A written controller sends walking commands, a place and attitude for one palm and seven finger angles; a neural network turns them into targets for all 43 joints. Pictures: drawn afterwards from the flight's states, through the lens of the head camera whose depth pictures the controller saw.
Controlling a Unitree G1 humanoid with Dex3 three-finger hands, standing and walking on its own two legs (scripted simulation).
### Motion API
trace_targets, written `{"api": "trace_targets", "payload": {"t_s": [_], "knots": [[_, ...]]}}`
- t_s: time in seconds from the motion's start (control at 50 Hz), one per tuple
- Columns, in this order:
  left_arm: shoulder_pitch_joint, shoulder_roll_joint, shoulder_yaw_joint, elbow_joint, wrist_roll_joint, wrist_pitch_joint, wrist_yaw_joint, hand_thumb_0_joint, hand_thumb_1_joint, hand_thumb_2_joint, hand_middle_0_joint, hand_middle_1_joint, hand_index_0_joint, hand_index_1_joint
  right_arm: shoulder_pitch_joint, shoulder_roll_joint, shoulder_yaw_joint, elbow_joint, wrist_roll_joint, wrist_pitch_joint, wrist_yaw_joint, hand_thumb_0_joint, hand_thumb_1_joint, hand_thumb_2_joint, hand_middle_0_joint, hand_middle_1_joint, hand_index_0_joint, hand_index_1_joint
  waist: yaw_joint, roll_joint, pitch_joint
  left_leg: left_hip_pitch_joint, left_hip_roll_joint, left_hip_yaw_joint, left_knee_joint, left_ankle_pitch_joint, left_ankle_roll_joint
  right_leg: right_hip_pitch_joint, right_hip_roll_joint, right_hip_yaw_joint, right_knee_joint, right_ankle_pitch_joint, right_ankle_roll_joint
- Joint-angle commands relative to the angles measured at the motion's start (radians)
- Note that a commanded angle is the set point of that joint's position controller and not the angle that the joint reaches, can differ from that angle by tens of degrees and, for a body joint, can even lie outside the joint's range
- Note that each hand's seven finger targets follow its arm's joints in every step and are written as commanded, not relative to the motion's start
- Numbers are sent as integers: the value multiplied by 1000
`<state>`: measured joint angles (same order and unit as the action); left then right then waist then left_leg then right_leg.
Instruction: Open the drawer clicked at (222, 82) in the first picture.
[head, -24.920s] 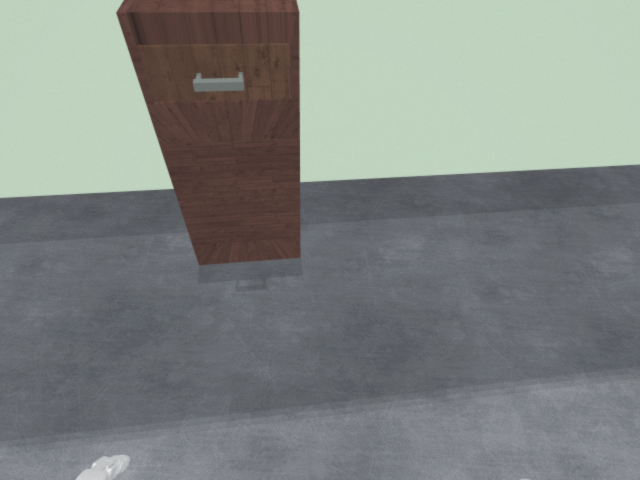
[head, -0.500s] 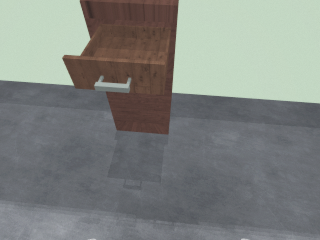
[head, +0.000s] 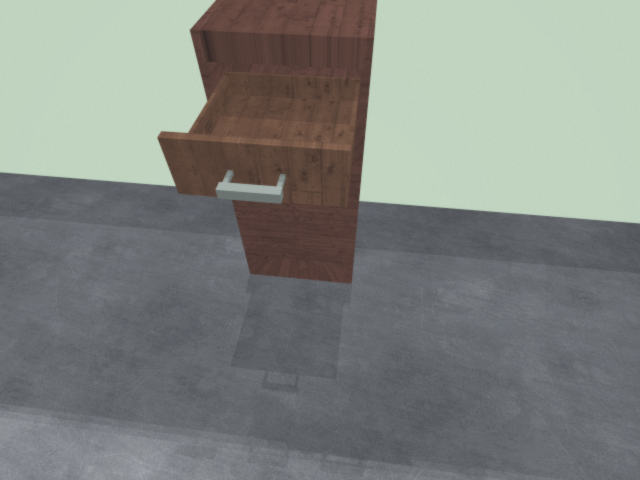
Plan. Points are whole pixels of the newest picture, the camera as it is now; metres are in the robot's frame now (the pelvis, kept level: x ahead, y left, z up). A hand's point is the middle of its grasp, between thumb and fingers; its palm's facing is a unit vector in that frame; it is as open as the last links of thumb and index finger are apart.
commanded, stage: let the arm hang, fingers relaxed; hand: left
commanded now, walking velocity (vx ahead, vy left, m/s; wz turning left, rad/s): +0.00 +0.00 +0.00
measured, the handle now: (252, 185) +0.61 +0.17 -0.01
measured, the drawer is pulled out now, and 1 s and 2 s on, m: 0.30 0.30 0.30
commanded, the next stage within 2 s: look to check the result in 0.30 s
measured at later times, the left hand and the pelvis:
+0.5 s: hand out of the picture +0.10 +0.23 -0.16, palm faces -0.04 -0.95 -0.32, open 7.3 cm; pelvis +0.02 +0.00 +0.00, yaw -1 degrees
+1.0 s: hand out of the picture +0.12 +0.24 -0.16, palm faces -0.04 -0.94 -0.34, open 7.3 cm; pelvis +0.03 -0.01 +0.00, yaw -1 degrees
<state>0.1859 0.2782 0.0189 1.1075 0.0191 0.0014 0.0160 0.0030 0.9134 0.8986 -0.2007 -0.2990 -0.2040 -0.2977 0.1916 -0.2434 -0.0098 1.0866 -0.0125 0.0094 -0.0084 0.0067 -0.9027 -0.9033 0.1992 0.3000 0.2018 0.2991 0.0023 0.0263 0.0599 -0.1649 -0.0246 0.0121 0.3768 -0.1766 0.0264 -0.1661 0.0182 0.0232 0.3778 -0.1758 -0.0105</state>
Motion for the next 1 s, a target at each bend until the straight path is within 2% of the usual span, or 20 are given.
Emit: {"api": "trace_targets", "payload": {"t_s": [0.0,0.1,0.16,0.2,0.3,0.36,0.42,0.46,0.48,0.56,0.64,0.76,0.84,0.86,0.98], "knots": [[-15,176,25,-43,-3,-20,5,0,900,900,-200,-300,-200,-300,4,-186,-38,-32,-4,-23,-10,0,-900,-900,200,300,200,300,-9,-33,4,-23,128,-130,-112,-86,12,-31,-101,108,-90,-76,-37],[-42,197,31,-49,-4,-30,5,0,900,900,-200,-300,-200,-300,-27,-202,-39,-30,-2,-33,-10,0,-900,-900,200,300,200,300,-9,-22,-51,22,130,-118,-89,55,10,9,-113,108,-80,39,-36],[-53,206,34,-56,-5,-35,6,0,900,900,-200,-300,-200,-300,-44,-212,-42,-32,0,-35,-12,0,-900,-900,200,300,200,300,-7,-39,-65,43,133,-110,-81,110,8,24,-114,107,-76,105,-37],[-67,213,33,-52,-5,-33,6,0,900,900,-200,-300,-200,-300,-51,-219,-40,-30,-2,-35,-12,0,-900,-900,200,300,200,300,-11,-4,-71,47,134,-109,-84,121,4,35,-118,110,-76,118,-37],[-90,222,32,-52,-5,-31,4,0,900,900,-200,-300,-200,-300,-71,-233,-39,-29,-2,-33,-11,0,-900,-900,200,300,200,300,-11,3,-50,45,138,-110,-103,99,-1,34,-116,108,-89,90,-34],[-89,231,35,-54,-4,-33,3,0,900,900,-200,-300,-200,-300,-84,-245,-39,-32,0,-33,-10,0,-900,-900,200,300,200,300,-9,-17,-69,66,138,-111,-101,106,1,37,-116,110,-97,90,-34],[-104,235,32,-52,-6,-32,1,0,900,900,-200,-300,-200,-300,-89,-258,-39,-31,-2,-34,-10,0,-900,-900,200,300,200,300,-13,4,-79,70,139,-110,-104,115,-2,48,-120,111,-99,103,-33],[-100,242,33,-53,-6,-35,2,0,900,900,-200,-300,-200,-300,-95,-262,-38,-32,1,-34,-10,0,-900,-900,200,300,200,300,-11,-22,-89,86,140,-110,-99,133,0,51,-121,109,-102,119,-34],[-105,241,32,-49,-6,-33,2,0,900,900,-200,-300,-200,-300,-95,-263,-39,-31,-1,-33,-10,0,-900,-900,200,300,200,300,-15,-8,-93,93,142,-108,-100,134,-1,51,-123,107,-102,121,-33],[-107,249,33,-50,-6,-35,2,0,900,900,-200,-300,-200,-300,-103,-271,-40,-32,2,-32,-11,0,-900,-900,200,300,200,300,-14,-27,-90,99,142,-107,-101,133,-1,49,-121,110,-109,124,-34],[-118,252,30,-47,-7,-33,1,0,900,900,-200,-300,-200,-300,-107,-277,-38,-29,0,-31,-11,0,-900,-900,200,300,200,300,-16,-16,-77,91,143,-106,-106,142,-4,53,-121,107,-105,137,-33],[-112,260,34,-50,-7,-37,3,0,900,900,-200,-300,-200,-300,-115,-283,-39,-34,2,-33,-13,0,-900,-900,200,300,200,300,-14,-28,-114,129,144,-99,-92,195,-1,67,-123,109,-100,194,-35],[-119,260,33,-48,-7,-36,4,0,900,900,-200,-300,-200,-300,-115,-283,-39,-33,2,-32,-14,0,-900,-900,200,300,200,300,-17,-24,-112,128,146,-96,-92,217,-4,79,-126,103,-95,223,-35],[-113,263,35,-51,-7,-38,5,0,900,900,-200,-300,-200,-300,-118,-285,-41,-35,3,-32,-14,0,-900,-900,200,300,200,300,-14,-41,-112,137,146,-97,-88,220,-2,73,-125,105,-98,228,-36],[-123,263,35,-53,-7,-37,4,0,900,900,-200,-300,-200,-300,-121,-283,-41,-34,1,-31,-13,0,-900,-900,200,300,200,300,-17,-17,-88,126,143,-96,-94,196,-5,71,-127,106,-105,213,-36]]}}
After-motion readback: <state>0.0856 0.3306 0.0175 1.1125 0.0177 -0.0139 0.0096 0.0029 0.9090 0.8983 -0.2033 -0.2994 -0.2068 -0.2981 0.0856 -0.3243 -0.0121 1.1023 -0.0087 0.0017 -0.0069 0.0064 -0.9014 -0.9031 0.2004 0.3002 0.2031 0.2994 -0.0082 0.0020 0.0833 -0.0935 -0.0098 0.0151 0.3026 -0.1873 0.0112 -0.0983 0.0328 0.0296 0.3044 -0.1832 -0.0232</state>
